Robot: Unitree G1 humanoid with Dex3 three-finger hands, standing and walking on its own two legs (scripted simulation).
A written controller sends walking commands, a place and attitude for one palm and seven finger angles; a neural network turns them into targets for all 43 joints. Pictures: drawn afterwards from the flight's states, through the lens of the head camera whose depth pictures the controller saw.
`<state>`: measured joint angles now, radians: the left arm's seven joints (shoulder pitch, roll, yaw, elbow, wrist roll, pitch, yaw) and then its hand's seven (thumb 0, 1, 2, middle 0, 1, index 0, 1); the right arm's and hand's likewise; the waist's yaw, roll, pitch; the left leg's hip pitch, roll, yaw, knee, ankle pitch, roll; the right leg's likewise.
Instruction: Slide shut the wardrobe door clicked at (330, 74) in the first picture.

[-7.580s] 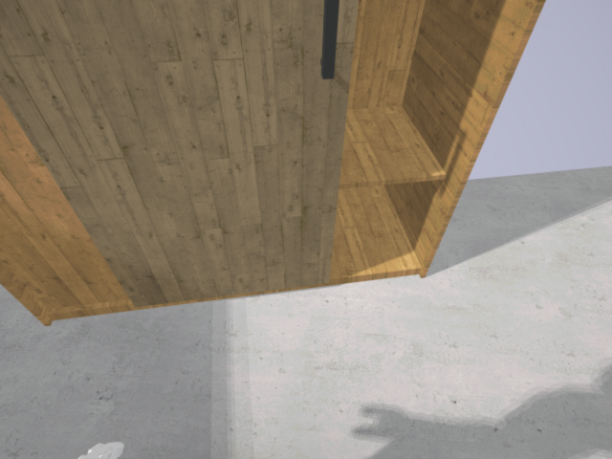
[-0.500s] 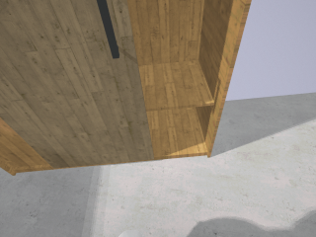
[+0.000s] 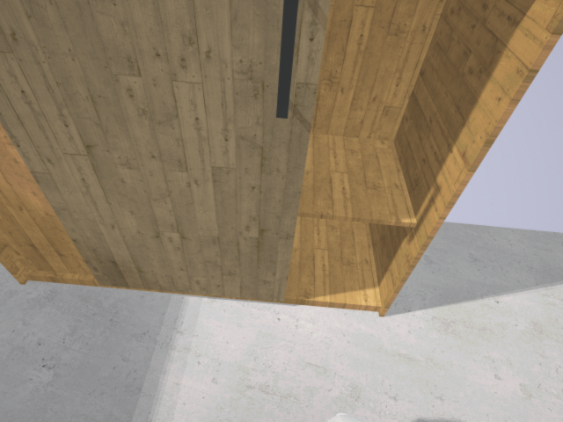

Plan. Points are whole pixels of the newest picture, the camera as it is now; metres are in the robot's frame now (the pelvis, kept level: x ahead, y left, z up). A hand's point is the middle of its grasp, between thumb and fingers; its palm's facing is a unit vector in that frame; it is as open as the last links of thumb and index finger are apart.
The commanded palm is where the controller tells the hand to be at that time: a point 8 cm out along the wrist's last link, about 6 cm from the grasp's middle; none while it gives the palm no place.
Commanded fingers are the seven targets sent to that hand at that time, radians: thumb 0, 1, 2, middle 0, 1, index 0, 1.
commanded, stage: take the last steps up to it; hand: left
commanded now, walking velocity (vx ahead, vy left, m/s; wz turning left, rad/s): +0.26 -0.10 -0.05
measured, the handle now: (287, 49) +0.66 +0.06 +0.23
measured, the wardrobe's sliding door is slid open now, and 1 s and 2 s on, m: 0.38 0.38 0.38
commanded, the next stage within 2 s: come to a stop and stand still in 0.30 s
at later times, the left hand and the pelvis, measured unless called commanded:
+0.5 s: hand (235, 376) +0.23 +0.09 -0.16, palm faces +0.03 -0.97 -0.24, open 7.1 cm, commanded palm none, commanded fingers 0.00 0.90 0.90 -0.20 -0.30 -0.20 -0.30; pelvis +0.16 -0.09 +0.00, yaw +0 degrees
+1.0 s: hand (192, 410) +0.18 +0.16 -0.19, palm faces +0.06 -0.97 -0.21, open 7.4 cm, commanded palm none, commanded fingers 0.00 0.90 0.90 -0.20 -0.30 -0.20 -0.30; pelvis +0.17 -0.04 -0.01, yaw -1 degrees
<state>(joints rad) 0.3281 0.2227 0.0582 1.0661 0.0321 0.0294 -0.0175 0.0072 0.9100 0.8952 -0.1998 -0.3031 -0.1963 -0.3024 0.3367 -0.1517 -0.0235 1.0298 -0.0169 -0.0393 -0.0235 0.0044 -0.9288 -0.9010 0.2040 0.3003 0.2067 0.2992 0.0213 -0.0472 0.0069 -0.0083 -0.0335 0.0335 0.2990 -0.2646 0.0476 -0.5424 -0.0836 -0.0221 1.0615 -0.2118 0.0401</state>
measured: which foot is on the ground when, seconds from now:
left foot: down 0.00-0.26, up 0.28-0.82, down 0.84-1.00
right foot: up 0.00-0.24, down 0.26-0.86, up 0.88-1.00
